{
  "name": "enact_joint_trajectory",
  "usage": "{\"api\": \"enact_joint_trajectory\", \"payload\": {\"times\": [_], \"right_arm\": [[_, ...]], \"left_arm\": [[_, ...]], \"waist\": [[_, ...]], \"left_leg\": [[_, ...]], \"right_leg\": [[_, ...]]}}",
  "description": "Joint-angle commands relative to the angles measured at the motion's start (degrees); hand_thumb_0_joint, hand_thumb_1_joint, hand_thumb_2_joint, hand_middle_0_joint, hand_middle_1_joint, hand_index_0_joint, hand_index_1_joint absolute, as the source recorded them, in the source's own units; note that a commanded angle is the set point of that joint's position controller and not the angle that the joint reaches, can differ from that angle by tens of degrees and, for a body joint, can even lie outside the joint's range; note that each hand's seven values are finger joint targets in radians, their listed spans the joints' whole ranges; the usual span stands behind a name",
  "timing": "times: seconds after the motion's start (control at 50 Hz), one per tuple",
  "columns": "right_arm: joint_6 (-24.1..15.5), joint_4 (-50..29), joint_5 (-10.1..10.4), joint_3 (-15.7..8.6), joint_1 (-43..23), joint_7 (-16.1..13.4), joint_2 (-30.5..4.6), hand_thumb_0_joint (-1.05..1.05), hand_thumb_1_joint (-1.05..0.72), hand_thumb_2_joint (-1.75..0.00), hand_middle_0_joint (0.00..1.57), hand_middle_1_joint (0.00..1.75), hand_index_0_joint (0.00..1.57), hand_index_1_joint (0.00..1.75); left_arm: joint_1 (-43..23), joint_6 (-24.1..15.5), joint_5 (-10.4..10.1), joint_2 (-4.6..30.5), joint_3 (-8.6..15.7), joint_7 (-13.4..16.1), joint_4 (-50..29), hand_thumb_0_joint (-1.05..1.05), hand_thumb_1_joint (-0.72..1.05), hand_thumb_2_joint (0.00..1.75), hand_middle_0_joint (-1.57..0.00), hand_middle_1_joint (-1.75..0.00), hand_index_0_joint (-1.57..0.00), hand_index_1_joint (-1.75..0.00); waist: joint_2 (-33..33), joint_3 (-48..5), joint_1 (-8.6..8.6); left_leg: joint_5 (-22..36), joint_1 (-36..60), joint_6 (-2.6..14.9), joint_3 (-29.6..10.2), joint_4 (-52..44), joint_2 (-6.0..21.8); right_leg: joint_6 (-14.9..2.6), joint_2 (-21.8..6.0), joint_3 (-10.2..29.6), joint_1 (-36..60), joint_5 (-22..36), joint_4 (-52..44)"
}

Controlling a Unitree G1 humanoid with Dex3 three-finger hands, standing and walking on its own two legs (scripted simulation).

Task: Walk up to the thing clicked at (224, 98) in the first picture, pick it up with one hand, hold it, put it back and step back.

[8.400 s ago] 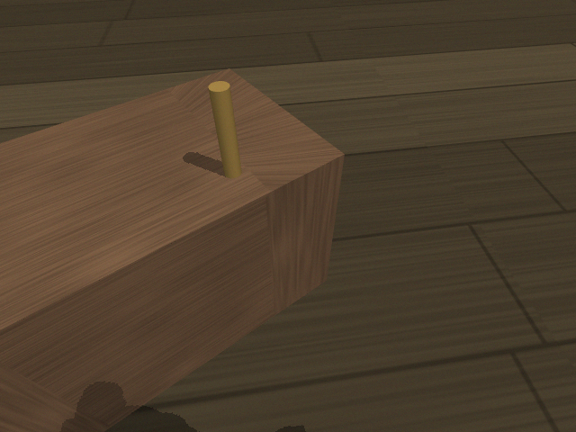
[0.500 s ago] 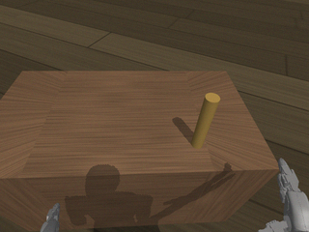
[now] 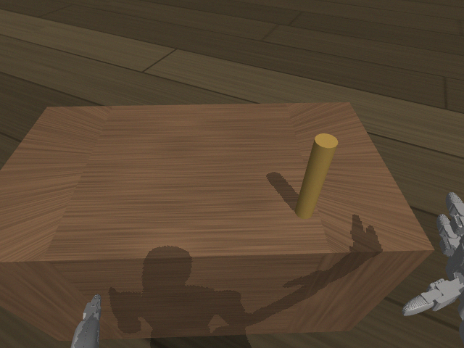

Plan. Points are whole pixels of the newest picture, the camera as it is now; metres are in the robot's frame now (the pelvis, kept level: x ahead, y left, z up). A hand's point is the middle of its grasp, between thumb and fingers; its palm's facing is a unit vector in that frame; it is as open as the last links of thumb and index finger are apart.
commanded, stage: go down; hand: right
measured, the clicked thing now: (313, 181) +0.48 -0.17 +0.00
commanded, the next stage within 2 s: none
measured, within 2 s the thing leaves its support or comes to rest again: neither
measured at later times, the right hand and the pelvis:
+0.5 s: hand (426, 235) +0.29 -0.31 +0.06, palm faces +0.14 +0.99 -0.04, open 17.6 cm; pelvis +0.01 -0.01 -0.01, yaw +0 degrees
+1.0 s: hand (431, 207) +0.34 -0.34 +0.07, palm faces +0.10 +0.99 +0.00, open 17.5 cm; pelvis +0.00 -0.01 -0.02, yaw +1 degrees
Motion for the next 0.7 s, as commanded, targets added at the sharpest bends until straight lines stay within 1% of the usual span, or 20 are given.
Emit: {"api": "enact_joint_trajectory", "payload": {"times": [0.0, 0.04, 0.1, 0.16, 0.2, 0.22, 0.24, 0.28, 0.3, 0.36, 0.38, 0.4, 0.42, 0.46, 0.48, 0.52, 0.56, 0.6, 0.66, 0.68], "right_arm": [[-3.38, -3.18, 4.59, -6.53, -13.7, 6.32, -15.63, 0.0, 0.61, -0.02, 0.04, 0.05, 0.05, 0.05], [-3.76, -1.83, 5.62, -7.25, -17.19, 8.35, -17.53, 0.0, 0.61, -0.03, 0.03, 0.06, 0.04, 0.06], [-4.29, 0.88, 6.71, -8.5, -19.49, 10.3, -19.47, 0.0, 0.61, -0.04, 0.03, 0.06, 0.04, 0.06], [-5.17, 1.51, 6.74, -7.45, -19.75, 11.28, -18.62, 0.0, 0.61, -0.04, 0.03, 0.06, 0.04, 0.06], [-5.84, -1.0, 6.71, -8.84, -22.7, 11.25, -21.4, 0.0, 0.61, -0.03, 0.04, 0.05, 0.05, 0.05], [-5.19, 4.57, 6.55, -7.29, -18.22, 11.41, -18.58, 0.0, 0.6, -0.03, 0.04, 0.05, 0.05, 0.05], [-5.54, 0.76, 6.99, -7.67, -20.45, 11.58, -19.22, 0.0, 0.61, -0.04, 0.04, 0.05, 0.05, 0.05], [-5.67, 1.23, 7.15, -7.39, -21.75, 11.61, -18.97, 0.0, 0.59, -0.03, 0.04, 0.05, 0.05, 0.05], [-5.8, 0.24, 7.03, -8.14, -22.57, 11.65, -20.72, 0.0, 0.59, -0.04, 0.04, 0.05, 0.05, 0.05], [-5.86, 0.12, 7.12, -7.76, -25.3, 12.09, -20.78, 0.0, 0.56, -0.04, 0.05, 0.05, 0.05, 0.05], [-5.86, -0.08, 7.33, -8.55, -25.21, 12.28, -21.43, 0.0, 0.54, -0.03, 0.05, 0.05, 0.05, 0.05], [-5.51, 3.34, 7.68, -6.96, -24.58, 12.99, -19.08, 0.0, 0.54, -0.03, 0.05, 0.05, 0.05, 0.05], [-5.82, 1.02, 7.92, -8.46, -26.85, 13.28, -21.59, 0.0, 0.56, -0.03, 0.05, 0.05, 0.05, 0.05], [-5.75, 4.62, 8.39, -8.46, -28.97, 14.54, -22.53, 0.0, 0.56, -0.03, 0.05, 0.05, 0.05, 0.05], [-5.96, 4.17, 8.71, -9.33, -31.08, 15.08, -24.29, 0.0, 0.55, -0.03, 0.05, 0.05, 0.05, 0.05], [-6.0, 5.74, 9.19, -8.92, -32.81, 16.4, -24.22, 0.0, 0.57, -0.03, 0.05, 0.05, 0.05, 0.05], [-5.98, 8.37, 9.34, -9.25, -34.06, 17.46, -24.96, 0.0, 0.57, -0.03, 0.05, 0.05, 0.05, 0.05], [-5.55, 10.37, 9.0, -10.38, -34.88, 17.92, -28.04, 0.0, 0.54, -0.03, 0.05, 0.05, 0.05, 0.05], [-4.91, 14.5, 9.51, -10.63, -34.43, 19.01, -27.32, 0.0, 0.55, -0.03, 0.05, 0.05, 0.05, 0.04], [-5.1, 12.51, 9.31, -10.79, -37.41, 19.18, -28.86, 0.0, 0.56, -0.03, 0.05, 0.05, 0.05, 0.05]], "left_arm": [[-4.02, -3.15, -0.43, 5.72, -1.45, 1.06, -6.43, 0.0, -0.54, 0.03, -0.05, -0.04, -0.05, -0.04], [-5.69, -3.39, -0.39, 8.64, 1.04, 1.69, -7.62, 0.0, -0.54, 0.03, -0.05, -0.04, -0.05, -0.04], [-5.64, -3.8, -0.13, 10.5, 2.02, 2.47, -8.5, 0.0, -0.55, 0.04, -0.05, -0.05, -0.05, -0.05], [-5.59, -4.11, 0.1, 9.71, 0.91, 2.73, -9.62, 0.0, -0.55, 0.04, -0.05, -0.05, -0.05, -0.05], [-4.68, -3.99, -0.08, 9.57, 1.03, 3.15, -9.74, 0.0, -0.54, 0.04, -0.05, -0.05, -0.05, -0.05], [-3.47, -3.98, 0.18, 7.8, -0.63, 3.11, -9.21, 0.0, -0.54, 0.04, -0.05, -0.05, -0.05, -0.05], [-2.82, -3.83, 0.14, 10.0, 1.69, 3.39, -8.67, 0.0, -0.54, 0.04, -0.05, -0.05, -0.05, -0.05], [-3.47, -4.03, 0.18, 8.6, -0.17, 3.47, -9.21, 0.0, -0.54, 0.04, -0.05, -0.05, -0.05, -0.05], [-2.39, -3.87, 0.3, 10.04, 1.8, 3.9, -8.52, 0.0, -0.54, 0.04, -0.05, -0.05, -0.05, -0.05], [-1.71, -4.06, 0.25, 10.1, 1.49, 4.43, -9.45, 0.0, -0.54, 0.04, -0.05, -0.05, -0.05, -0.05], [-1.47, -3.96, 0.07, 8.86, 0.51, 4.45, -8.29, 0.0, -0.54, 0.04, -0.05, -0.05, -0.05, -0.05], [-2.44, -4.35, -0.14, 6.84, -1.49, 4.46, -9.69, 0.0, -0.54, 0.04, -0.05, -0.05, -0.05, -0.05], [-2.67, -4.27, -0.24, 8.41, 0.04, 4.72, -8.05, 0.0, -0.55, 0.04, -0.05, -0.05, -0.05, -0.05], [-3.02, -4.56, -0.43, 7.32, -1.48, 4.99, -7.83, 0.0, -0.54, 0.04, -0.05, -0.05, -0.05, -0.05], [-2.53, -4.75, -0.35, 9.82, 0.94, 5.3, -7.48, 0.0, -0.54, 0.04, -0.05, -0.05, -0.05, -0.05], [-1.31, -5.2, -0.33, 10.72, 1.23, 5.57, -6.74, 0.0, -0.54, 0.04, -0.05, -0.05, -0.05, -0.05], [-1.28, -5.64, -0.51, 7.91, -1.91, 5.38, -8.23, 0.0, -0.54, 0.04, -0.05, -0.05, -0.05, -0.05], [0.5, -5.64, -0.48, 10.04, 0.44, 5.8, -7.44, 0.0, -0.54, 0.04, -0.05, -0.05, -0.05, -0.05], [-1.34, -6.06, -0.22, 9.28, -0.97, 5.31, -8.22, 0.0, -0.54, 0.04, -0.05, -0.05, -0.05, -0.05], [-0.71, -6.08, -0.21, 10.71, 0.63, 5.46, -7.69, 0.0, -0.54, 0.04, -0.05, -0.05, -0.05, -0.05]], "waist": [[-1.88, -7.85, -0.05], [-3.16, -10.31, 0.48], [-2.31, -12.85, -0.28], [-3.6, -13.88, -1.09], [-4.47, -14.05, -1.34], [-2.8, -13.01, -1.23], [-3.7, -13.37, -0.84], [-4.05, -13.95, -0.69], [-4.85, -14.51, -0.2], [-4.31, -13.73, 1.34], [-4.06, -13.96, 0.83], [-2.97, -13.21, 1.18], [-4.84, -13.49, 0.97], [-4.48, -13.23, 1.81], [-4.9, -13.81, 2.4], [-4.86, -13.75, 3.22], [-4.77, -14.79, 2.69], [-4.97, -15.01, 3.04], [-4.88, -16.02, 2.02], [-6.16, -17.57, 2.34]], "left_leg": [[7.18, 0.24, 0.6, 0.95, -2.99, -1.43], [8.23, -0.1, 0.96, 0.96, -1.88, -1.53], [9.72, 0.03, 1.19, 1.28, -0.89, -1.85], [9.69, 0.45, 1.64, 1.51, -0.05, -2.18], [9.5, 0.25, 1.68, 1.39, -0.07, -2.31], [10.19, 0.26, 1.61, 1.4, 0.11, -2.38], [10.05, -0.1, 1.6, 1.34, 0.09, -2.36], [10.9, -0.26, 1.64, 1.28, 0.5, -2.45], [11.27, -0.47, 1.61, 1.09, 0.48, -2.38], [11.13, -1.35, 1.37, 0.97, 0.34, -2.27], [11.64, -1.19, 1.27, 0.92, 0.45, -2.0], [11.81, -1.57, 1.09, 0.95, 0.4, -2.09], [11.15, -1.8, 1.19, 0.79, 0.45, -1.81], [10.68, -3.07, 1.02, 0.57, 0.73, -1.76], [10.28, -3.19, 1.02, 0.21, 0.84, -1.39], [9.22, -5.11, 1.16, 0.47, 1.71, -1.76], [9.79, -5.04, 1.18, 0.78, 2.38, -1.95], [10.13, -5.61, 1.13, 0.59, 2.75, -1.83], [10.18, -6.46, 1.11, 0.51, 3.94, -1.69], [10.01, -7.26, 1.35, 0.44, 4.7, -1.74]], "right_leg": [[-2.44, 2.12, -1.84, -1.09, 6.01, -3.09], [-2.23, 1.86, -1.63, -0.43, 7.29, -2.35], [-2.24, 1.66, -1.33, -0.33, 9.42, -1.3], [-1.84, 1.33, -0.98, -0.24, 11.22, -0.98], [-1.8, 1.37, -1.17, -0.23, 11.53, -0.7], [-1.95, 1.5, -1.24, -1.37, 11.67, -0.32], [-1.86, 1.41, -1.26, -0.95, 11.56, -0.48], [-1.83, 1.31, -1.18, -0.85, 12.74, 0.07], [-1.84, 1.35, -1.12, -0.53, 13.2, 0.39], [-2.15, 1.5, -1.31, -0.3, 11.51, 0.67], [-2.32, 1.74, -1.29, -0.69, 11.57, 0.83], [-2.46, 1.72, -1.35, -1.15, 11.33, 1.09], [-2.39, 1.86, -1.46, -1.35, 10.48, 0.91], [-2.67, 1.85, -1.44, -2.08, 9.34, 1.54], [-2.71, 1.88, -1.36, -2.3, 8.48, 1.67], [-2.61, 1.41, -1.0, -1.95, 7.75, 1.79], [-2.52, 1.39, -0.77, -2.44, 9.21, 2.84], [-2.56, 1.51, -0.8, -3.02, 9.7, 3.59], [-2.59, 1.53, -0.68, -5.16, 10.0, 4.94], [-2.41, 1.23, -0.46, -4.45, 10.84, 5.31]]}}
